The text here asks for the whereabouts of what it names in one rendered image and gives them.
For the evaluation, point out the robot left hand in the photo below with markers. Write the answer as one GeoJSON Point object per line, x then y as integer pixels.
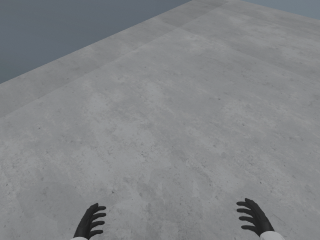
{"type": "Point", "coordinates": [86, 224]}

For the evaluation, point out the robot right hand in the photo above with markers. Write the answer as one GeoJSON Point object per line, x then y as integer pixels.
{"type": "Point", "coordinates": [261, 222]}

